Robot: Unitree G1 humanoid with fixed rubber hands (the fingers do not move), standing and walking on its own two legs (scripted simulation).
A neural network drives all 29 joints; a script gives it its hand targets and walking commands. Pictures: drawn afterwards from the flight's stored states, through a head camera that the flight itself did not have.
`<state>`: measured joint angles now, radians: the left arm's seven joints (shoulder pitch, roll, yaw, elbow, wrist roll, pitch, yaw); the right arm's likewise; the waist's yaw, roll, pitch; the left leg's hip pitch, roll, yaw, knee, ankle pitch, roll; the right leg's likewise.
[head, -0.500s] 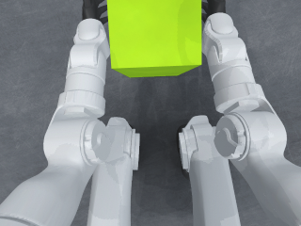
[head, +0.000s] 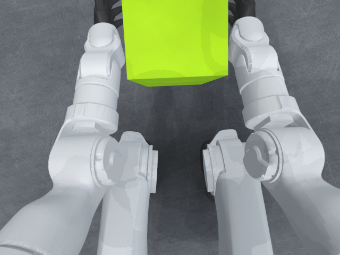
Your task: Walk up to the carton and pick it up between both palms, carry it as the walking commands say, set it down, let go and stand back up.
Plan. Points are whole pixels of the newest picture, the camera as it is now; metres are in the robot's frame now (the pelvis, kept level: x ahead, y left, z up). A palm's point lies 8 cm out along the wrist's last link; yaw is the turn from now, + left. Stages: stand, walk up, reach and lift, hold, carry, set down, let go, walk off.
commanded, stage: set down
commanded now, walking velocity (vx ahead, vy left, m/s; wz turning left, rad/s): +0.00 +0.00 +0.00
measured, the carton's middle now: (173, 16) +0.56 +0.01 -0.22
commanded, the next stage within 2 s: none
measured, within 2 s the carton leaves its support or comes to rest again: rests again in 0.08 s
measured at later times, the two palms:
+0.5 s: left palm (106, 27) +0.52 +0.14 -0.16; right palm (239, 22) +0.52 -0.12 -0.16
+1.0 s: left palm (105, 30) +0.52 +0.14 -0.16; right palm (241, 24) +0.52 -0.12 -0.16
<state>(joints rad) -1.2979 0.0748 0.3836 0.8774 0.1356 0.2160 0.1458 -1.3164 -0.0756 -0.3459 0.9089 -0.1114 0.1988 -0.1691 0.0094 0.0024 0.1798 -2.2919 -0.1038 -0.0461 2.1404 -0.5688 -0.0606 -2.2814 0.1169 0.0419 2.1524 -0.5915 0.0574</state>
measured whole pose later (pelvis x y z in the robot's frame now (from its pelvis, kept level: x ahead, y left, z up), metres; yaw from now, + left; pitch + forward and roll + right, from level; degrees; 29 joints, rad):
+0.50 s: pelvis +0.00 +0.00 +0.00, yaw +0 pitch +39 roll +0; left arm -1.33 0.10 0.39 0.93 0.14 0.19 0.11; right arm -1.34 -0.09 -0.36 0.96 -0.13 0.17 -0.14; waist 0.01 0.01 0.23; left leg -2.27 -0.11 -0.04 2.16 -0.57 -0.06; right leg -2.26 0.12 0.04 2.18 -0.60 0.06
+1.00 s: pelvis -0.01 +0.00 +0.00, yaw +1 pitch +37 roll +0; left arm -1.36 0.14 0.38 1.03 0.13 0.11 0.10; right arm -1.38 -0.14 -0.32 1.04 -0.11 0.10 -0.11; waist 0.01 0.01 0.29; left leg -2.24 -0.11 -0.04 2.16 -0.56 -0.07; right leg -2.23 0.11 0.04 2.18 -0.59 0.06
